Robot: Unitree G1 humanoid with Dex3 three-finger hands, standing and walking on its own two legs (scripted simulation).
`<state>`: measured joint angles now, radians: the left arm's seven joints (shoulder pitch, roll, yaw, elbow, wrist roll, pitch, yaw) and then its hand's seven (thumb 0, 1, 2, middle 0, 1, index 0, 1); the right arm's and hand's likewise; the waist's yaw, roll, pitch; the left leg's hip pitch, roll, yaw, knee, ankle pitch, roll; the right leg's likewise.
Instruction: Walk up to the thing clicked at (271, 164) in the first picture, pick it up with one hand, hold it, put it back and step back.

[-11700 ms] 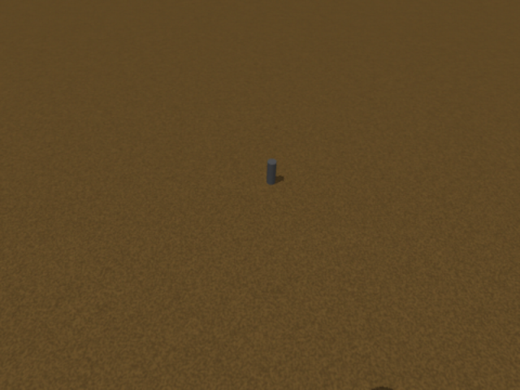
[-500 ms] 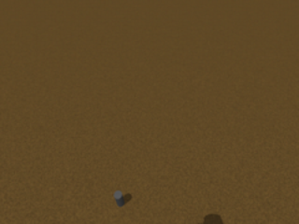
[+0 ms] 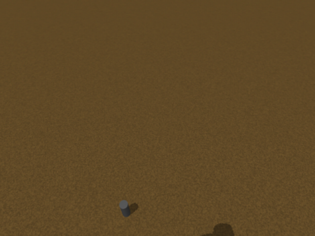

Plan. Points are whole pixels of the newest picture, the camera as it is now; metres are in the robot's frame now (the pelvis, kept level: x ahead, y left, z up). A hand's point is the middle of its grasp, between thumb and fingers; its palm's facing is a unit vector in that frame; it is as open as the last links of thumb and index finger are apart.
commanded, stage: go down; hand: left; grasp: from the side
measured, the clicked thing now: (125, 208) +0.43 +0.20 -0.71
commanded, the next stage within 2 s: none
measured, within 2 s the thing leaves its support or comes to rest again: neither
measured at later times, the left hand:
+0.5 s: hand out of the picture +0.15 +0.27 -0.18, palm faces +0.06 -0.94 -0.33, open 15.8 cm
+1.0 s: hand out of the picture +0.15 +0.28 -0.19, palm faces +0.07 -0.94 -0.33, open 17.3 cm
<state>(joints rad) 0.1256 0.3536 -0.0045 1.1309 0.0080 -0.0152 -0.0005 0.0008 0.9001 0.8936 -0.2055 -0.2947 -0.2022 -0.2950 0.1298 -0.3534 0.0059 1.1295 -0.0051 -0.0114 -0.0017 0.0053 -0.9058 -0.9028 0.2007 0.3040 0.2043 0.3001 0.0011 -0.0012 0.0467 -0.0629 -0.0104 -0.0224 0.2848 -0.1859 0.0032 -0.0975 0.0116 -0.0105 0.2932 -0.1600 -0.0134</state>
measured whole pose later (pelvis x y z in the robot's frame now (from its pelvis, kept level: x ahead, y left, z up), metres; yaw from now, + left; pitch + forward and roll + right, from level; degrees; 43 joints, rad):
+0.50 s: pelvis +0.00 +0.01 -0.04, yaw -1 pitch +11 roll -1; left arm 0.11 0.32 0.18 0.73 0.04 0.20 -0.02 0.00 -0.18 0.10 -0.08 -0.03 -0.06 -0.04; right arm 0.26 -0.25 -0.01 0.65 0.04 -0.10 -0.05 0.01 -0.85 -0.89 0.20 0.30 0.20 0.30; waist -0.03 0.00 -0.08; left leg -0.58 -0.01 -0.01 0.81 -0.43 0.02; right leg -0.60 0.01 -0.01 0.78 -0.37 0.00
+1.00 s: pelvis +0.00 +0.02 -0.08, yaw +0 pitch +16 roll -3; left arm 0.33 0.33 0.20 0.30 0.00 0.35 -0.03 -0.01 -0.50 0.05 -0.08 -0.04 -0.05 -0.06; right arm 0.26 -0.24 0.01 0.53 0.02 -0.16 -0.09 0.01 -0.81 -0.88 0.20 0.30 0.20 0.30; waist -0.05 0.01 -0.15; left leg -0.81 -0.01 -0.04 1.08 -0.55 0.03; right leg -0.80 0.02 -0.04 1.01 -0.48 0.00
